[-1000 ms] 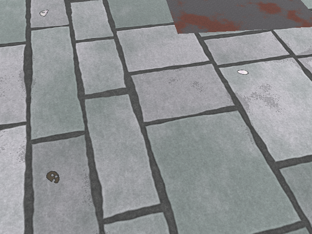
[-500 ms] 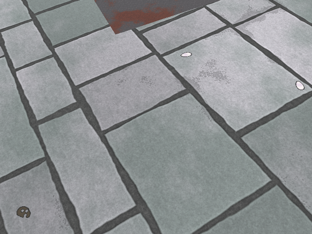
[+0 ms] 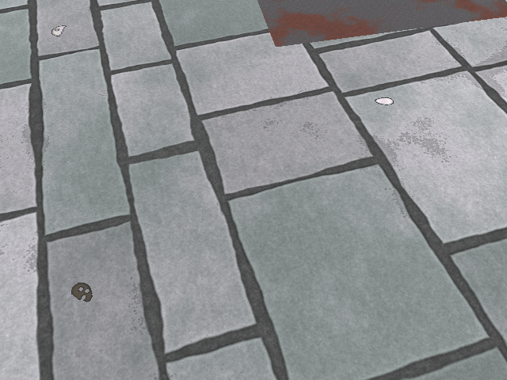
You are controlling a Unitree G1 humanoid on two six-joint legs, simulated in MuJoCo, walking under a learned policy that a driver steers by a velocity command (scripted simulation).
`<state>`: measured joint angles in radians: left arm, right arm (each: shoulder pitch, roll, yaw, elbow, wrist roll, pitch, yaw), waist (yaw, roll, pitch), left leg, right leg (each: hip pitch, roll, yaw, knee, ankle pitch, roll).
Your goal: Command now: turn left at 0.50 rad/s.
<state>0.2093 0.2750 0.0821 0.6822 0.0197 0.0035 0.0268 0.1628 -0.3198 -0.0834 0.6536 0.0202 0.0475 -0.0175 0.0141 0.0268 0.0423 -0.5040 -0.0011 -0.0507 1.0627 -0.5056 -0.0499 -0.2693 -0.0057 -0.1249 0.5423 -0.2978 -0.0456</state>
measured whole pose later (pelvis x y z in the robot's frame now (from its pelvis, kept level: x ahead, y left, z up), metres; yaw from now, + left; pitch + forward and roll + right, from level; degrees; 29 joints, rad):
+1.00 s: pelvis +0.09 +0.08 +0.01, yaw +6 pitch +2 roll +0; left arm 0.32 0.28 0.07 0.72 -0.04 -0.02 0.01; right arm 0.28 -0.28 -0.08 0.68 0.00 -0.10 0.01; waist -0.01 -0.03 -0.02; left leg -0.17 -0.03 0.05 0.46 -0.32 0.05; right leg -0.41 0.02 0.12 1.01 -0.41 -0.02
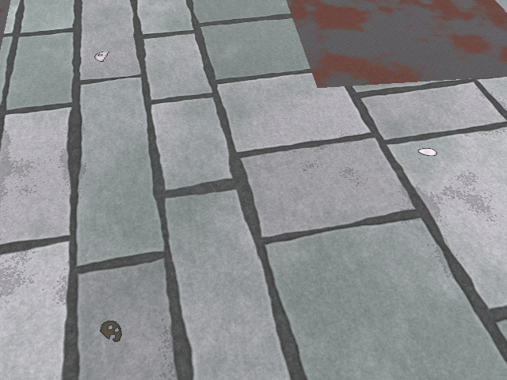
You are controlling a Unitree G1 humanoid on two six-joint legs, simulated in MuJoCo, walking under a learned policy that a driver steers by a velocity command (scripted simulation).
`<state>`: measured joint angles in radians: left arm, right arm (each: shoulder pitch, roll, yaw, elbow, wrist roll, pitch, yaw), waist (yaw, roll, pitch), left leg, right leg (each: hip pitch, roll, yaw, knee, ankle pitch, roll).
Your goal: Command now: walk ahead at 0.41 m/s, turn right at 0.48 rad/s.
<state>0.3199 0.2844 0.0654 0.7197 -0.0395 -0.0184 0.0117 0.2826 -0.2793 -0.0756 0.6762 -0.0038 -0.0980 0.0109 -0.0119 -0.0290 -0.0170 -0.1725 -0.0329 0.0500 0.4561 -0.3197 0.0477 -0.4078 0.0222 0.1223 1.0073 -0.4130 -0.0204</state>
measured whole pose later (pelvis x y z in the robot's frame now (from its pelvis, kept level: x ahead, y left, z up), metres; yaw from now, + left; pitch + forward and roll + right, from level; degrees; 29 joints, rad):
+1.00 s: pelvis +0.46 -0.10 -0.01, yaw -9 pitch +2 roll -1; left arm 0.15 0.30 0.04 0.72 0.01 0.01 0.02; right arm 0.19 -0.29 -0.05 0.62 -0.01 -0.02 0.01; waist -0.01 -0.01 0.06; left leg -0.44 -0.08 -0.05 0.47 -0.08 0.07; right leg -0.52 0.03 0.07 1.13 -0.45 0.04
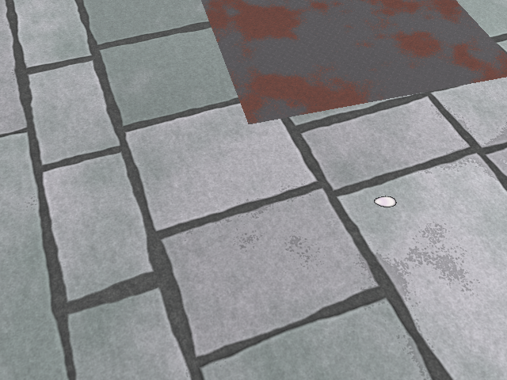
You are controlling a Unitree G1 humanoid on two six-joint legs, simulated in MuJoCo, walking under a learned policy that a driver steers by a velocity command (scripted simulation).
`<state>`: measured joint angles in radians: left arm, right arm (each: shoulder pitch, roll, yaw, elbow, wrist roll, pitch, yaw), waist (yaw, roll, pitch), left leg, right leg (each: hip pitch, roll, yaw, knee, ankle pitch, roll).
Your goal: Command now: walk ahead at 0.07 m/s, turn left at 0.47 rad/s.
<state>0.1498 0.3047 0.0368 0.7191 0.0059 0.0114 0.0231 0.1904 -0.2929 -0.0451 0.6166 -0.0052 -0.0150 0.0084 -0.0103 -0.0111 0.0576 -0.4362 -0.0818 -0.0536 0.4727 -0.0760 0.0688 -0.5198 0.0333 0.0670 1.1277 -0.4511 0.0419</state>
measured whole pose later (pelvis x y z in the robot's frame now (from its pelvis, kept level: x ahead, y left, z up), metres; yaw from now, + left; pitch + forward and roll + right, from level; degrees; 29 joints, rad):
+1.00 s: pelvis +0.07 -0.02 +0.02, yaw +21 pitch +1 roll +1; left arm 0.22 0.31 0.06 0.80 -0.02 -0.04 -0.02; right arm 0.32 -0.27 -0.05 0.72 0.01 -0.04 -0.01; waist -0.03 -0.01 -0.02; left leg -0.09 -0.01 0.00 0.29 -0.23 0.02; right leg -0.47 -0.06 -0.01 0.73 -0.24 0.01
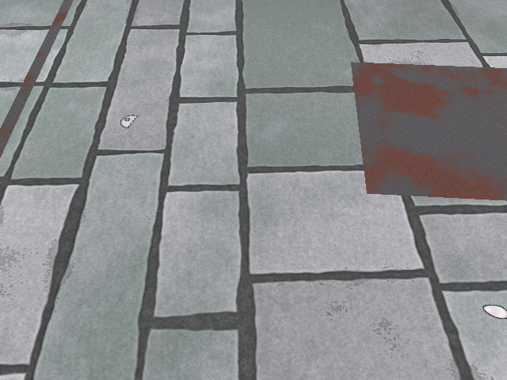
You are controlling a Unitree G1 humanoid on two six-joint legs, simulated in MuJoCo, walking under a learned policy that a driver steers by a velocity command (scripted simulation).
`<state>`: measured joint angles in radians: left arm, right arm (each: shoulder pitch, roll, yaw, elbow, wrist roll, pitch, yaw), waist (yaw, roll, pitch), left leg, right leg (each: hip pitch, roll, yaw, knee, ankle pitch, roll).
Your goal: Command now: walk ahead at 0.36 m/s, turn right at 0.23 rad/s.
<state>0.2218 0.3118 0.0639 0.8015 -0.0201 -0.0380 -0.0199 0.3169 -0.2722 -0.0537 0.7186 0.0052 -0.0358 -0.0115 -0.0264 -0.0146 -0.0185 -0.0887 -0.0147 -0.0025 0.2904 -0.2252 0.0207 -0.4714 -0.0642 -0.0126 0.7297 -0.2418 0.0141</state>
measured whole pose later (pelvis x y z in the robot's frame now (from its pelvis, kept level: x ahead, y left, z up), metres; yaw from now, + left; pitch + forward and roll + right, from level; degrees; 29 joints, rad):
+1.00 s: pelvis +0.48 -0.15 +0.00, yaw -25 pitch +1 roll +3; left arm 0.09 0.28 0.03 0.67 -0.01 -0.07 -0.01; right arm 0.37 -0.28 -0.06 0.85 0.02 -0.09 0.02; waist -0.10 -0.04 0.04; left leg -0.05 -0.07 0.02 0.23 -0.21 0.04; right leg -0.63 -0.10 0.06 0.69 -0.06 0.01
